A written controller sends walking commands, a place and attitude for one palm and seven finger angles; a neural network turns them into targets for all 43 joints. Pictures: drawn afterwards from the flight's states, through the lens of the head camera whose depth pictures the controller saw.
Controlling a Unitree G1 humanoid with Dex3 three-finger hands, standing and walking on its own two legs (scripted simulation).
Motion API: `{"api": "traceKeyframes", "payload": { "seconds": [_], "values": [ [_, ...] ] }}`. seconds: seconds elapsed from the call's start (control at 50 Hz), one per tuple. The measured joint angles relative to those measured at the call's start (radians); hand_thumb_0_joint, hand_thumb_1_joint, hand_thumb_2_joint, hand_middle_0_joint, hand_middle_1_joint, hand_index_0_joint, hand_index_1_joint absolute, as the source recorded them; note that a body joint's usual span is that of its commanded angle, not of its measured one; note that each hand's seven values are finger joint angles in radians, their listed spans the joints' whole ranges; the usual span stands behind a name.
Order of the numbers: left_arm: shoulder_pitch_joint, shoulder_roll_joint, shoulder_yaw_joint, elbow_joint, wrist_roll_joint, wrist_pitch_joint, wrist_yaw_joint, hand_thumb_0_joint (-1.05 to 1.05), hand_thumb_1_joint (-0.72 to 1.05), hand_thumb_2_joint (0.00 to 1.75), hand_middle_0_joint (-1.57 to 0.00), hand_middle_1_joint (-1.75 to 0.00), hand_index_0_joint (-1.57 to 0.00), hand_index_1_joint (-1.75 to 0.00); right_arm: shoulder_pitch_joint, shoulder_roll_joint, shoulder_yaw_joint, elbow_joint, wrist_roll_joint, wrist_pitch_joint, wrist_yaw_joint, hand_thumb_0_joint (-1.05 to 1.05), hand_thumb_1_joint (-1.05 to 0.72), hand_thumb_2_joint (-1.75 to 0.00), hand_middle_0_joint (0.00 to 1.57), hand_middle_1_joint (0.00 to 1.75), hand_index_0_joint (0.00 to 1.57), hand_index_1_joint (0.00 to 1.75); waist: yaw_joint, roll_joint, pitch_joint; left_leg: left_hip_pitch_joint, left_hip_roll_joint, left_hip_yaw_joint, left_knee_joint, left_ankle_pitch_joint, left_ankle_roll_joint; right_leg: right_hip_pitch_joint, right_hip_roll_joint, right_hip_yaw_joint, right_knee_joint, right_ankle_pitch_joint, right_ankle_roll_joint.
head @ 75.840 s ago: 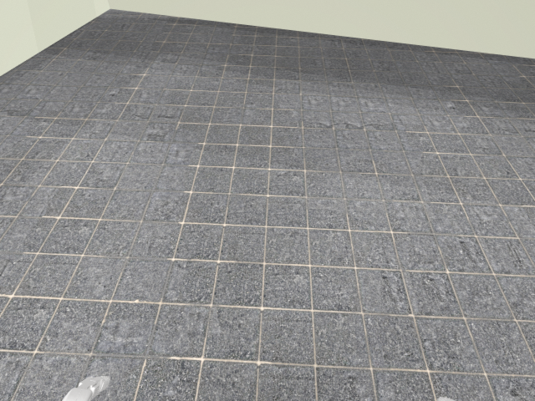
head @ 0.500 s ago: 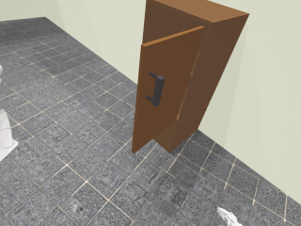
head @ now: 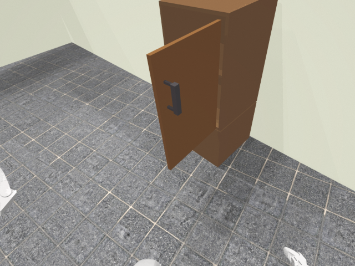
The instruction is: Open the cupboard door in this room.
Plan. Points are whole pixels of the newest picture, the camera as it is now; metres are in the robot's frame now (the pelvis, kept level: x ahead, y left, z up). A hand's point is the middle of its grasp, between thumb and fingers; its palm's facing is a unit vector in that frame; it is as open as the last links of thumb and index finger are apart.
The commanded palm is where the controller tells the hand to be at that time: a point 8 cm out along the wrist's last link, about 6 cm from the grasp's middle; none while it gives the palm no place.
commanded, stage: stop stepping back and stand still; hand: left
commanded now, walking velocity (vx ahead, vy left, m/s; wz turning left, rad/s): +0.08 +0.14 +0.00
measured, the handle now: (172, 97) +0.67 +0.08 +0.03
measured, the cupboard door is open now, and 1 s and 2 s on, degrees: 93 93 93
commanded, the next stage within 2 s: let the arm hang, fingers relaxed in 1.12 s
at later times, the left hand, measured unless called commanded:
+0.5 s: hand (34, 184) +0.23 +0.28 +0.15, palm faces +0.41 -0.78 -0.47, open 7.4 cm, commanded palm +0.16 +0.33 +0.17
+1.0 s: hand (9, 206) +0.18 +0.31 +0.15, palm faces +0.41 -0.80 -0.45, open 7.4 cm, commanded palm +0.13 +0.35 +0.17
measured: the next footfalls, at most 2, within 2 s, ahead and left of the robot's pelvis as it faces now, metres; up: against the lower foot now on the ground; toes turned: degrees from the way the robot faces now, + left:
left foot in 0.28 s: +0.04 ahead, +0.13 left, +0.00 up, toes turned +5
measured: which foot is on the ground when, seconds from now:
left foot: up 0.00-0.26, down 0.28-1.00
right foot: down 0.00-1.00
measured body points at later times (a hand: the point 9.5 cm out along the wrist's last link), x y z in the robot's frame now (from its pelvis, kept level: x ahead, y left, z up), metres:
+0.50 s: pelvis +0.02 +0.03 -0.01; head +0.03 +0.02 +0.44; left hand +0.20 +0.32 +0.18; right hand +0.19 -0.21 -0.09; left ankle +0.00 +0.12 -0.74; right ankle -0.01 -0.05 -0.74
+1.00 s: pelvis -0.01 +0.05 +0.00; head +0.00 +0.05 +0.45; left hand +0.16 +0.35 +0.17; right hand +0.15 -0.19 -0.09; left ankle +0.00 +0.12 -0.74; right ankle -0.01 -0.05 -0.74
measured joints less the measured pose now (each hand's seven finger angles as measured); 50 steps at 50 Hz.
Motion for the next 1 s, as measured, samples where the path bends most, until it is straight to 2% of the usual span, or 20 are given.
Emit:
{"api": "traceKeyframes", "payload": {
  "seconds": [0.08, 0.14, 0.22, 0.28, 0.3, 0.36, 0.44, 0.48, 0.54, 0.6, 0.7, 0.76, 0.92, 1.0],
  "values": [
    [-0.02, -0.066, -0.104, 0.064, 0.01, 0.019, 0.004, 0.01, 0.9, 0.9, -0.21, -0.3, -0.21, -0.3, -0.031, -0.019, -0.007, -0.025, 0.002, -0.021, -0.009, 0.02, -0.9, -0.9, 0.2, 0.3, 0.2, 0.3, -0.018, 0.009, 0.025, 0.106, 0.003, 0.02, -0.176, -0.019, 0.02, 0.032, -0.024, -0.011, -0.048, 0.023, 0.006],
    [0.001, -0.067, -0.148, -0.008, 0.017, 0.009, -0.003, 0.01, 0.89, 0.9, -0.21, -0.3, -0.21, -0.3, -0.049, -0.008, -0.002, -0.044, -0.003, -0.027, -0.01, 0.02, -0.9, -0.9, 0.2, 0.3, 0.2, 0.3, -0.022, -0.019, 0.055, 0.202, 0.0, 0.051, -0.379, -0.04, 0.033, 0.045, -0.027, -0.017, -0.074, 0.033, 0.003],
    [0.059, -0.004, -0.102, -0.169, 0.017, -0.022, 0.004, 0.02, 0.89, 0.9, -0.22, -0.3, -0.22, -0.3, -0.055, 0.018, 0.009, -0.094, -0.007, -0.029, -0.003, 0.01, -0.9, -0.9, 0.2, 0.3, 0.2, 0.3, -0.012, -0.062, 0.084, 0.316, -0.021, 0.087, -0.606, -0.064, 0.043, 0.041, -0.005, -0.011, -0.084, 0.037, -0.004],
    [0.082, 0.045, -0.035, -0.242, 0.004, -0.043, 0.022, 0.01, 0.89, 0.9, -0.22, -0.3, -0.22, -0.3, -0.053, 0.021, 0.012, -0.132, -0.005, -0.025, 0.004, 0.01, -0.9, -0.9, 0.2, 0.3, 0.2, 0.3, -0.007, -0.048, 0.09, 0.406, -0.026, 0.096, -0.758, 0.017, 0.05, 0.031, 0.032, -0.014, -0.05, 0.015, 0.0],
    [0.078, 0.058, -0.019, -0.246, -0.001, -0.046, 0.026, 0.01, 0.89, 0.9, -0.22, -0.3, -0.22, -0.3, -0.056, 0.024, 0.011, -0.135, -0.002, -0.022, 0.006, 0.01, -0.9, -0.9, 0.2, 0.3, 0.2, 0.3, -0.009, -0.043, 0.089, 0.424, -0.02, 0.094, -0.778, -0.026, 0.045, 0.023, 0.038, -0.016, -0.024, 0.0, 0.005],
    [0.037, 0.07, -0.007, -0.201, -0.008, -0.034, 0.026, 0.01, 0.89, 0.9, -0.22, -0.3, -0.22, -0.3, -0.064, 0.041, 0.015, -0.129, 0.011, -0.007, 0.015, 0.01, -0.9, -0.9, 0.2, 0.3, 0.2, 0.3, -0.007, -0.054, 0.085, 0.428, -0.027, 0.1, -0.748, -0.094, 0.038, 0.015, 0.029, 0.003, 0.028, -0.03, 0.044],
    [0.024, 0.031, -0.036, -0.135, -0.006, 0.008, 0.013, 0.01, 0.89, 0.9, -0.21, -0.3, -0.21, -0.3, -0.059, 0.049, 0.037, -0.132, 0.011, -0.003, 0.021, 0.01, -0.9, -0.9, 0.2, 0.3, 0.2, 0.3, -0.026, -0.023, 0.072, 0.418, -0.019, 0.097, -0.711, -0.113, 0.044, 0.036, 0.04, 0.003, -0.001, -0.023, 0.021],
    [0.032, 0.016, -0.061, -0.131, -0.007, 0.025, 0.004, 0.01, 0.9, 0.9, -0.21, -0.3, -0.21, -0.3, -0.055, 0.053, 0.046, -0.133, 0.012, 0.0, 0.024, 0.01, -0.9, -0.9, 0.2, 0.3, 0.2, 0.3, -0.034, -0.012, 0.076, 0.41, -0.016, 0.094, -0.7, -0.117, 0.047, 0.038, 0.043, 0.001, -0.012, -0.015, 0.023],
    [0.056, 0.015, -0.086, -0.164, -0.01, 0.035, -0.004, 0.01, 0.89, 0.9, -0.21, -0.3, -0.21, -0.3, -0.047, 0.062, 0.057, -0.131, 0.01, 0.006, 0.025, 0.01, -0.9, -0.9, 0.2, 0.3, 0.2, 0.3, -0.041, -0.015, 0.089, 0.402, -0.017, 0.093, -0.693, -0.117, 0.051, 0.035, 0.042, 0.0, -0.016, -0.008, 0.029],
    [0.085, 0.036, -0.082, -0.211, -0.014, 0.031, -0.006, 0.01, 0.89, 0.9, -0.22, -0.3, -0.22, -0.3, -0.033, 0.07, 0.063, -0.13, 0.006, 0.011, 0.021, 0.01, -0.9, -0.9, 0.2, 0.3, 0.2, 0.3, -0.042, -0.027, 0.098, 0.404, -0.024, 0.097, -0.705, -0.108, 0.057, 0.033, 0.035, 0.003, -0.019, -0.002, 0.036],
    [0.106, 0.077, -0.033, -0.232, -0.022, 0.013, 0.001, 0.01, 0.89, 0.9, -0.22, -0.3, -0.22, -0.3, -0.013, 0.068, 0.063, -0.128, 0.005, 0.013, 0.014, 0.01, -0.9, -0.9, 0.2, 0.3, 0.2, 0.3, -0.041, -0.024, 0.096, 0.403, -0.032, 0.099, -0.725, -0.09, 0.069, 0.033, 0.029, 0.004, -0.039, 0.018, 0.047],
    [0.101, 0.074, -0.021, -0.201, -0.026, 0.01, 0.003, 0.01, 0.89, 0.9, -0.22, -0.3, -0.22, -0.3, -0.01, 0.06, 0.059, -0.122, 0.007, 0.012, 0.012, 0.01, -0.9, -0.9, 0.2, 0.3, 0.2, 0.3, -0.039, -0.013, 0.089, 0.402, -0.036, 0.1, -0.735, -0.079, 0.075, 0.033, 0.025, 0.006, -0.052, 0.031, 0.053],
    [0.079, 0.01, -0.078, -0.139, -0.017, 0.049, -0.003, 0.01, 0.89, 0.9, -0.22, -0.3, -0.21, -0.3, -0.014, 0.044, 0.053, -0.111, 0.006, 0.005, 0.006, 0.01, -0.9, -0.9, 0.2, 0.3, 0.2, 0.3, -0.03, -0.009, 0.083, 0.402, -0.045, 0.101, -0.754, -0.053, 0.087, 0.032, 0.017, 0.006, -0.065, 0.056, 0.062],
    [0.071, 0.004, -0.093, -0.164, -0.009, 0.05, -0.001, 0.01, 0.89, 0.9, -0.22, -0.3, -0.22, -0.3, -0.016, 0.046, 0.053, -0.116, 0.0, -0.003, 0.002, 0.02, -0.9, -0.9, 0.2, 0.3, 0.2, 0.3, -0.023, -0.021, 0.087, 0.401, -0.046, 0.098, -0.757, -0.044, 0.088, 0.032, 0.016, 0.002, -0.07, 0.064, 0.061]
  ]
}}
